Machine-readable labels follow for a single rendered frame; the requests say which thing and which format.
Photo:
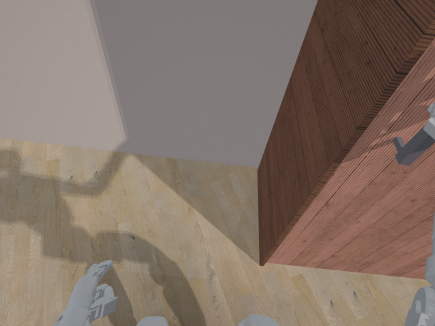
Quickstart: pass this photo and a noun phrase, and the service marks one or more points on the handle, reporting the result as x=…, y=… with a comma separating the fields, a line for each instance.
x=408, y=153

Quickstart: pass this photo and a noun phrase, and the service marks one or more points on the wardrobe door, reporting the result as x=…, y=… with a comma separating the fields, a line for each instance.
x=375, y=215

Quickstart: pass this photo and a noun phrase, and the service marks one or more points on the left robot hand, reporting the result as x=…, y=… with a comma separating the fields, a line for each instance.
x=100, y=299

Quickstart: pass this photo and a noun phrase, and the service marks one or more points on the robot right upper arm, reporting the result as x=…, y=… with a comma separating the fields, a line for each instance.
x=422, y=312

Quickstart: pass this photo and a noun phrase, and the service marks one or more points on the left robot forearm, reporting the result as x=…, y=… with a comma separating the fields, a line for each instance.
x=75, y=316

